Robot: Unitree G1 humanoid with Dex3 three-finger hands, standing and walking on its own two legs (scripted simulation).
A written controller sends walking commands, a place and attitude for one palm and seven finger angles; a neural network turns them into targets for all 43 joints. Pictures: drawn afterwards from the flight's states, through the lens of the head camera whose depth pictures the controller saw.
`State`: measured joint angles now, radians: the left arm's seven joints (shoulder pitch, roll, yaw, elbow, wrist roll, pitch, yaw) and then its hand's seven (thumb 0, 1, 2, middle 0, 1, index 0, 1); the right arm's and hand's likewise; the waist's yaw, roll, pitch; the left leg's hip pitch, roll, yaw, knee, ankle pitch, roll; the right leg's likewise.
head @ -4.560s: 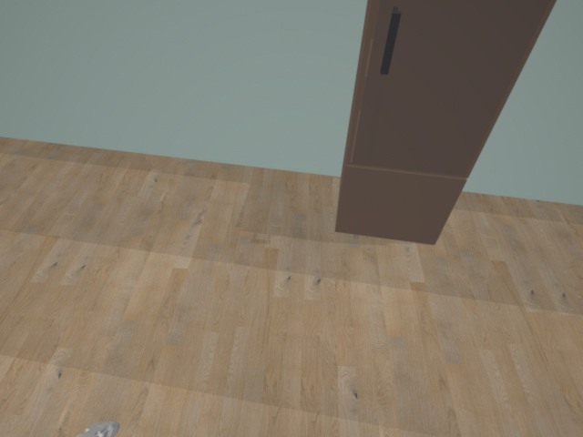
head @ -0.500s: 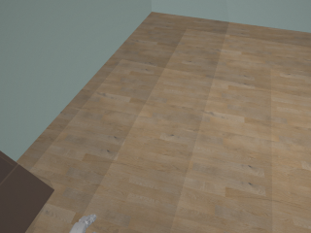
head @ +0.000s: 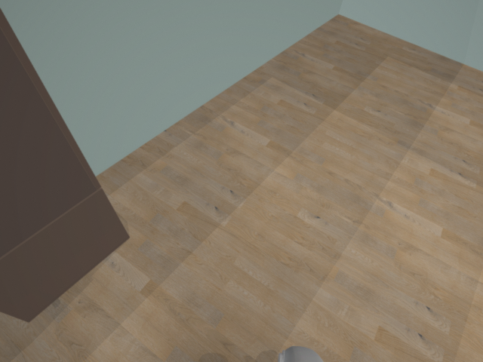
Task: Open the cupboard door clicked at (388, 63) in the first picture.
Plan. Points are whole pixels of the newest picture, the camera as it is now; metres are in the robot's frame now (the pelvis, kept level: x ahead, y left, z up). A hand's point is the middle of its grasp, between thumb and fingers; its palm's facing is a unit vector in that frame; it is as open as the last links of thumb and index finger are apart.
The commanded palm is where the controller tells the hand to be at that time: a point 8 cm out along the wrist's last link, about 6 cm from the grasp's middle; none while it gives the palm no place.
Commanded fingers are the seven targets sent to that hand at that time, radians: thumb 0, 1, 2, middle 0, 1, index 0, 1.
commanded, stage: turn to face it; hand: left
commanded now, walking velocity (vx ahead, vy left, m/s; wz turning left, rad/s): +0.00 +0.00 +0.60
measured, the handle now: out of the picture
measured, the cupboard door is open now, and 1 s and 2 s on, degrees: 0 0 0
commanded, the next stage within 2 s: take the last steps up to it in 1.36 s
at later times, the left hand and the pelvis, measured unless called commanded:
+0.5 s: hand out of the picture +0.01 +0.13 -0.14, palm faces +0.35 -0.89 -0.30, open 7.4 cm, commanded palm none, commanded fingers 0.00 0.90 0.90 -0.20 -0.30 -0.20 -0.30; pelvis -0.01 -0.08 +0.00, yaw +20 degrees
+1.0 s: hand out of the picture -0.11 +0.17 -0.17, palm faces +0.64 -0.72 -0.26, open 7.4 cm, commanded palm none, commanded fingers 0.00 0.90 0.90 -0.20 -0.30 -0.20 -0.30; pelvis -0.02 -0.05 +0.00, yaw +38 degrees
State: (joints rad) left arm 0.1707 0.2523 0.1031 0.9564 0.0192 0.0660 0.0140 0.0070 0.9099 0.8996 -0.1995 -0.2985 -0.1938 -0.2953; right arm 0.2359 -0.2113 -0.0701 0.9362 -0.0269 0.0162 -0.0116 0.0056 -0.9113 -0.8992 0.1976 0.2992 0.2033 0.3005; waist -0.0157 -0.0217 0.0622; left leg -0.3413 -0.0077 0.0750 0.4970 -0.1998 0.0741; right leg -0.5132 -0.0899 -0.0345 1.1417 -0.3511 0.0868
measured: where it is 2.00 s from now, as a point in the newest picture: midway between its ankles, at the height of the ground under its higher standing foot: outside the picture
